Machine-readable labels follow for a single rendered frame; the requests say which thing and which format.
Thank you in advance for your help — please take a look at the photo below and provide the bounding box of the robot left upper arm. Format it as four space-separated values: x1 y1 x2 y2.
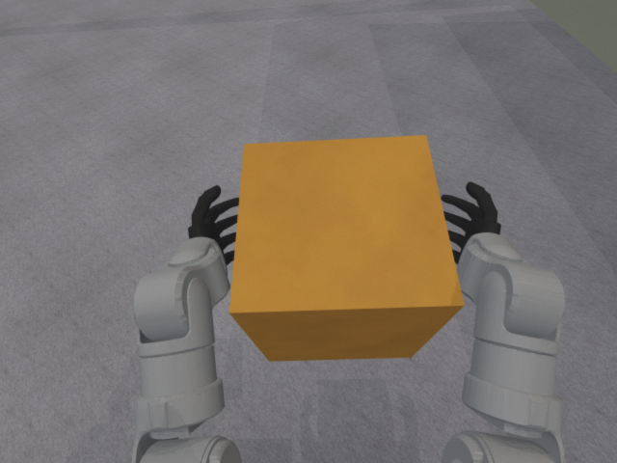
140 436 242 463

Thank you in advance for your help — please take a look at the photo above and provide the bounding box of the robot right upper arm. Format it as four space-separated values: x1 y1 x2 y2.
442 430 555 463

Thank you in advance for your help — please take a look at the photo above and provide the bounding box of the left robot forearm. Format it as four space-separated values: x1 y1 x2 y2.
132 237 230 463

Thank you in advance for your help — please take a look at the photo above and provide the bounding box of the right robot forearm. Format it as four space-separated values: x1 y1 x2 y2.
457 232 566 463

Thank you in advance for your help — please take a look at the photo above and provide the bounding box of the right robot hand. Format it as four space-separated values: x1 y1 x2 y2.
441 182 501 264

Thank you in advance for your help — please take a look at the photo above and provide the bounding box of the left robot hand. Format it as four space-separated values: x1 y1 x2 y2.
188 185 239 265

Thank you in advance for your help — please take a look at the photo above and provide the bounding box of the carton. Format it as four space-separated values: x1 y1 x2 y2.
229 135 465 362

